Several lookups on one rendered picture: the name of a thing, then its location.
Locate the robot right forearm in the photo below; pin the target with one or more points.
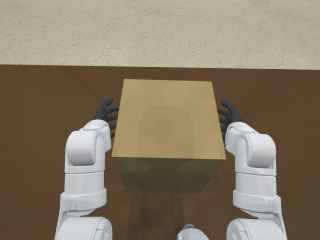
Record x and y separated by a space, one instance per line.
255 166

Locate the robot right hand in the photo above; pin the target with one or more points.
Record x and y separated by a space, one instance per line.
232 116

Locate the robot right upper arm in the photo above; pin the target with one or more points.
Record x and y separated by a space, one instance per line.
253 229

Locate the carton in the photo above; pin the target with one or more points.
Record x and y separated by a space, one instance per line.
168 137

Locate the robot left upper arm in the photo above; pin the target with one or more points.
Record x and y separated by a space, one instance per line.
85 228

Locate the robot left hand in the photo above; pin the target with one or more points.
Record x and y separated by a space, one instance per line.
102 112

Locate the right robot thigh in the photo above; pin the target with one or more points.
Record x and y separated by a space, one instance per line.
191 234

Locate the robot right shin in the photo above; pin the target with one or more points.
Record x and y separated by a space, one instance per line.
189 226

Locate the robot left forearm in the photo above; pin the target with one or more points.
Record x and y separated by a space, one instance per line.
84 171

